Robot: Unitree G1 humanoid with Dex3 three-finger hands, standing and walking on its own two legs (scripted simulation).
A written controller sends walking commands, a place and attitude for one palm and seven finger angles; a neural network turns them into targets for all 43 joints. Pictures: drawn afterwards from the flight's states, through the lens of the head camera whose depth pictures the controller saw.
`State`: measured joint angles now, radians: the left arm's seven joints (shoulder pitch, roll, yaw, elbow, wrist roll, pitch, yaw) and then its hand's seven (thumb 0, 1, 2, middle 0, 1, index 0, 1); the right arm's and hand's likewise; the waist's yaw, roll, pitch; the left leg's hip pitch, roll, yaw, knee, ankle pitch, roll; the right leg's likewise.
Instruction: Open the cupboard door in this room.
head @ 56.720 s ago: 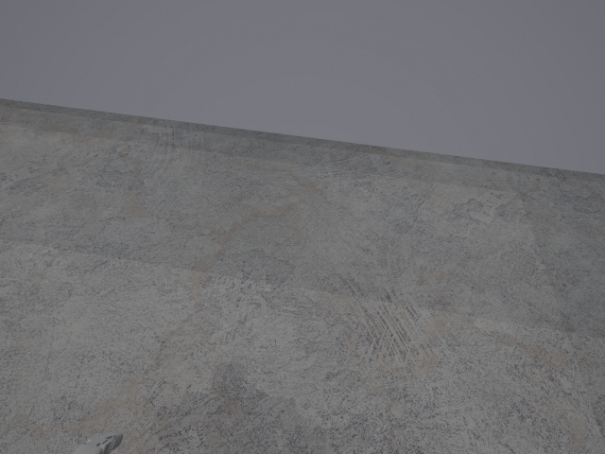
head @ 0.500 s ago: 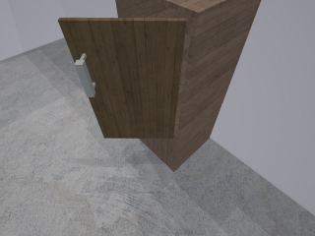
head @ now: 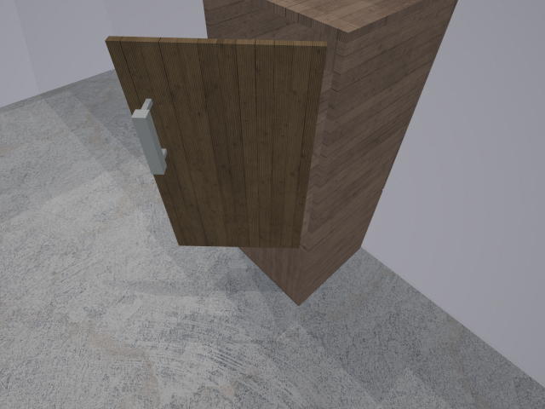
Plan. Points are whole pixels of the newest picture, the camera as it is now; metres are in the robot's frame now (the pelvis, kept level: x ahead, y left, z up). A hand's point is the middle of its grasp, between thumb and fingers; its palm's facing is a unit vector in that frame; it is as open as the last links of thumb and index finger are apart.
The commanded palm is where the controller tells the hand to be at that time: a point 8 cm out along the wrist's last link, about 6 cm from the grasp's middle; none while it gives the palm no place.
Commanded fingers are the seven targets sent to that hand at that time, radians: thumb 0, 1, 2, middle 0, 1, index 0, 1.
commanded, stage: raise the hand with hooked fingers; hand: left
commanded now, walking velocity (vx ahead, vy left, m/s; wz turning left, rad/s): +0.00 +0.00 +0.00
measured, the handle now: (153, 137) +0.56 +0.27 +0.07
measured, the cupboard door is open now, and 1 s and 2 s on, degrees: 46 46 46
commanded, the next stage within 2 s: none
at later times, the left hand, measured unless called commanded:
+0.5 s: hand out of the picture +0.11 +0.19 -0.05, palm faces +0.15 -0.99 -0.02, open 8.9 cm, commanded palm +0.12 +0.25 -0.02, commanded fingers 0.00 0.32 0.65 -0.24 -0.68 -0.24 -0.68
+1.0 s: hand (97, 352) +0.18 +0.24 +0.03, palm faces +0.09 -0.99 -0.09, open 11.9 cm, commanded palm +0.15 +0.29 +0.03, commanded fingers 0.00 -0.27 0.40 -0.28 -1.05 -0.28 -1.05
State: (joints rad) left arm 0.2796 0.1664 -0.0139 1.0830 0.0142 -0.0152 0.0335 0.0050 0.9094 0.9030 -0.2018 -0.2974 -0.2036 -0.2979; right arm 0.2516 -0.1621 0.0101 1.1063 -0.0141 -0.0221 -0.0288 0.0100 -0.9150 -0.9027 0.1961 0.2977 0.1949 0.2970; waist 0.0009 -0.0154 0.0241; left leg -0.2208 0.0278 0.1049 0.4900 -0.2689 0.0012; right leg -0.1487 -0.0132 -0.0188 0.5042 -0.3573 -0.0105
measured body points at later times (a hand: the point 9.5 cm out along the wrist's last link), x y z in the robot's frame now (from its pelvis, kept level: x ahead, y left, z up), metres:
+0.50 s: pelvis -0.05 -0.03 -0.07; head -0.01 -0.01 +0.38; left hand +0.09 +0.25 -0.04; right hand +0.20 -0.26 -0.10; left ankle -0.01 +0.12 -0.74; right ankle -0.06 -0.11 -0.74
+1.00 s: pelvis -0.05 +0.00 -0.04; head -0.01 +0.00 +0.40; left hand +0.17 +0.29 +0.03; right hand +0.09 -0.25 -0.14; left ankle -0.01 +0.12 -0.74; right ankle -0.06 -0.11 -0.74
